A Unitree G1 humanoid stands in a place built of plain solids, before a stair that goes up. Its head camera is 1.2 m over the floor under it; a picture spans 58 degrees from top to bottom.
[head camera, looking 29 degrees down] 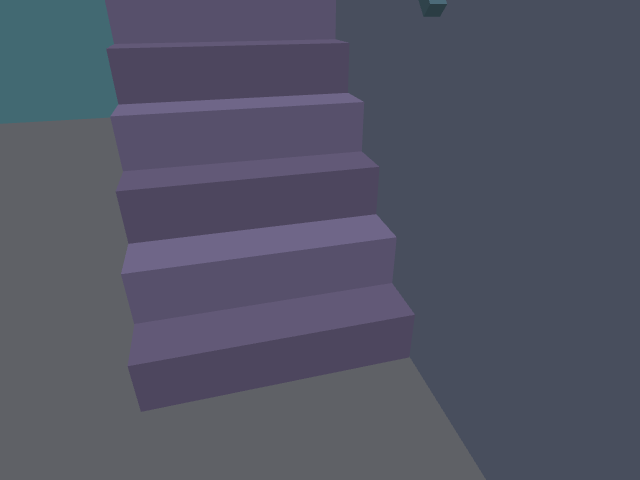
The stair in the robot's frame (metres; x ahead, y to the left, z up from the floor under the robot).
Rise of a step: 0.21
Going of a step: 0.21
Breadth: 0.97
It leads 15 degrees to the left of straight ahead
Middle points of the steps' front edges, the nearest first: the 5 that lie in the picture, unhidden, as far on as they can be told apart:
1.11 0.13 0.21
1.31 0.18 0.42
1.51 0.23 0.62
1.71 0.29 0.83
1.91 0.34 1.04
